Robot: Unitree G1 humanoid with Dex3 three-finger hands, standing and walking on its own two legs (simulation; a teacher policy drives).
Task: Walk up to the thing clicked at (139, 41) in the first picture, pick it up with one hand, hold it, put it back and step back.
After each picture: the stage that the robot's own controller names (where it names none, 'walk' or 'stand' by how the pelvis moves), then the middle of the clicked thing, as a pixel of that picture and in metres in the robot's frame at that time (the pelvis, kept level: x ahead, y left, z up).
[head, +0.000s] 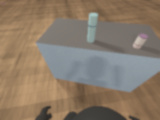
stand; (139, 41) +0.68 -0.42 +0.05
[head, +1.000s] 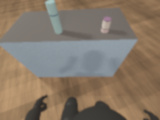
walk; (105, 25) +0.76 -0.11 +0.08
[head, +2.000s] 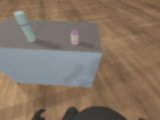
walk; (74, 37) +0.67 +0.20 +0.06
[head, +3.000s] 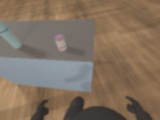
walk; (61, 42) +0.53 +0.26 +0.09
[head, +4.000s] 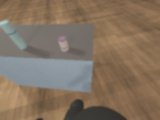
walk; (63, 44) +0.56 +0.28 +0.06
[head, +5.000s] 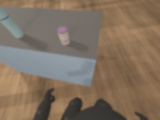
walk; (63, 36) +0.55 +0.22 +0.08
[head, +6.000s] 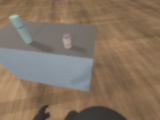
stand; (67, 41) +0.64 +0.22 +0.05
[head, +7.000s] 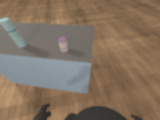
stand; (63, 44) +0.58 +0.24 +0.05
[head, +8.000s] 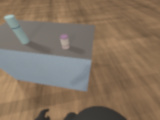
stand; (65, 41) +0.62 +0.24 +0.05
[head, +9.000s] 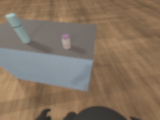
stand; (66, 41) +0.62 +0.23 +0.05
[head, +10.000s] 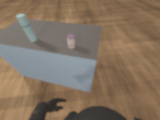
stand; (71, 41) +0.64 +0.20 +0.05
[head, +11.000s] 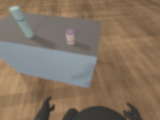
rise first; (70, 37) +0.64 +0.20 +0.05
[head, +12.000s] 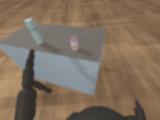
go down; (74, 43) +0.63 +0.20 +0.05
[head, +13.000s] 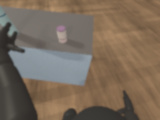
go down; (62, 34) +0.63 +0.19 +0.07
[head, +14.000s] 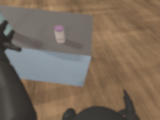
approach; (60, 34) +0.62 +0.19 +0.08
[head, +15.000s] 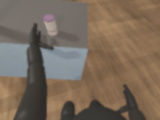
close in; (51, 25) +0.62 +0.21 +0.11
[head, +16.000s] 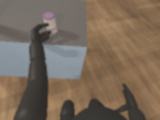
close; (50, 23) +0.63 +0.20 +0.12
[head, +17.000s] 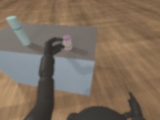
lift; (67, 42) +0.61 +0.20 +0.09
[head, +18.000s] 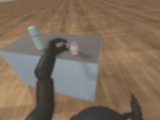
hold; (74, 48) +0.65 +0.19 +0.07
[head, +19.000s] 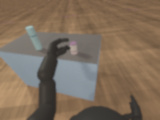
hold; (73, 48) +0.64 +0.19 +0.07
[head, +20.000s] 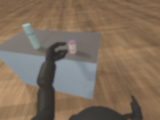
hold; (72, 46) +0.64 +0.19 +0.07
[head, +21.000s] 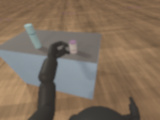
crouch; (73, 46) +0.64 +0.19 +0.06
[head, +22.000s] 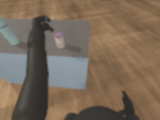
lower; (59, 40) +0.62 +0.20 +0.06
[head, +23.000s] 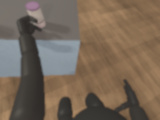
lower; (36, 15) +0.64 +0.22 +0.14
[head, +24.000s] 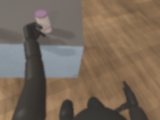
lower; (43, 22) +0.62 +0.21 +0.12
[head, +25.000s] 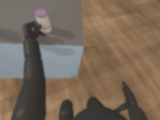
lower; (44, 21) +0.62 +0.21 +0.12
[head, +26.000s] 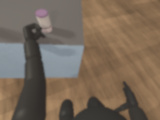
lower; (44, 21) +0.63 +0.21 +0.12
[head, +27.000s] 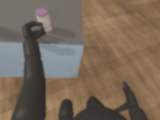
open; (44, 20) +0.63 +0.21 +0.12
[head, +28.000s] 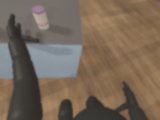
withdraw; (41, 18) +0.65 +0.22 +0.12
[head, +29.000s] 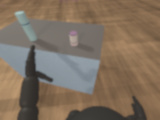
sink last; (73, 38) +0.64 +0.19 +0.09
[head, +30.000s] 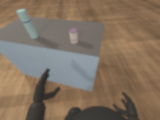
stand; (73, 36) +0.66 +0.20 +0.09
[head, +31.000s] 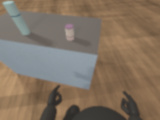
stand; (69, 32) +0.65 +0.20 +0.11
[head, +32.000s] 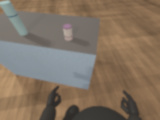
stand; (68, 32) +0.65 +0.20 +0.11
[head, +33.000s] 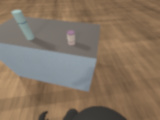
stand; (71, 38) +0.66 +0.19 +0.07
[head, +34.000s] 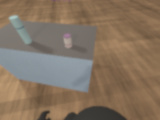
stand; (67, 40) +0.65 +0.22 +0.05
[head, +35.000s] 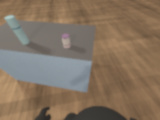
stand; (66, 41) +0.64 +0.23 +0.05
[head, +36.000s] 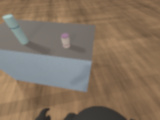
walk; (65, 40) +0.63 +0.23 +0.05
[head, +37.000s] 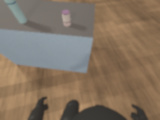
walk; (66, 18) +0.79 +0.24 +0.07
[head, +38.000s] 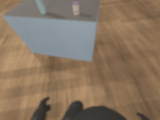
walk; (76, 8) +1.09 +0.21 +0.07
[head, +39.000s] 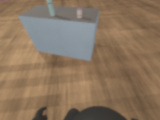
stand; (79, 13) +1.30 +0.19 +0.07
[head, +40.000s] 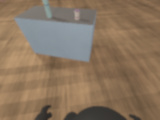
stand; (77, 14) +1.27 +0.20 +0.05
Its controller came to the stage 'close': yes
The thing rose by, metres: 0.00
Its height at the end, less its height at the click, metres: +0.00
